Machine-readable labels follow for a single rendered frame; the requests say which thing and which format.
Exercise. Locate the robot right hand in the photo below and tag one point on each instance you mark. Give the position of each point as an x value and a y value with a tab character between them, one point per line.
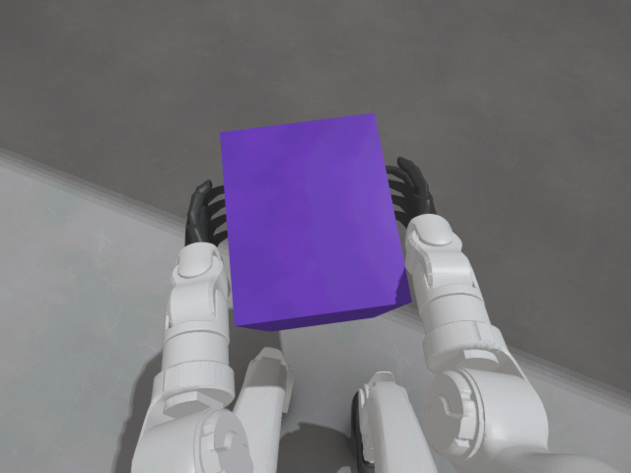
417	199

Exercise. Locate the robot right upper arm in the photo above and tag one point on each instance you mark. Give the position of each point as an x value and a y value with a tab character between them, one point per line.
490	422

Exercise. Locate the robot left upper arm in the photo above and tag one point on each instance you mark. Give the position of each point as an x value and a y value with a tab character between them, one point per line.
212	440

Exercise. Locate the robot right forearm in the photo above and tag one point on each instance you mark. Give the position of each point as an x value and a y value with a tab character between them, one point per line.
458	332

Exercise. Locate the carton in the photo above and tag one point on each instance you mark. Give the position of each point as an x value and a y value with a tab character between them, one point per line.
312	233

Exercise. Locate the robot left forearm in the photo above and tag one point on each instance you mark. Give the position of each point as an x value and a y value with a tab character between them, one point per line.
195	372

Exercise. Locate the robot right shin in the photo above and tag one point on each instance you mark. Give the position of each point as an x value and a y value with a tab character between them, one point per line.
368	451

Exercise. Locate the robot left thigh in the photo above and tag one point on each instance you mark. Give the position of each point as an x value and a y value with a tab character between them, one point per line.
265	395

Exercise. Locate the robot left hand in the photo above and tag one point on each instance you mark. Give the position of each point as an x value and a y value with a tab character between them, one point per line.
198	227

